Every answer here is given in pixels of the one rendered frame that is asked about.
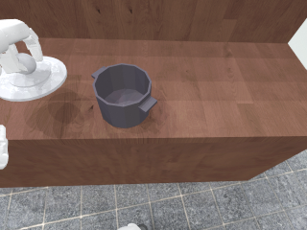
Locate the pot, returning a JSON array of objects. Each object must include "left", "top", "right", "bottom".
[{"left": 91, "top": 63, "right": 157, "bottom": 128}]

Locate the knob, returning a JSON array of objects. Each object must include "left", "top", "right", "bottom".
[{"left": 15, "top": 53, "right": 36, "bottom": 75}]

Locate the left robot hand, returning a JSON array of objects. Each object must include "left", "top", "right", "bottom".
[{"left": 0, "top": 19, "right": 43, "bottom": 74}]

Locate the lid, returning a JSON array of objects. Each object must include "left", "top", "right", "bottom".
[{"left": 0, "top": 56, "right": 67, "bottom": 102}]

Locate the table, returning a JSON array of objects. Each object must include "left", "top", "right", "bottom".
[{"left": 0, "top": 0, "right": 307, "bottom": 188}]

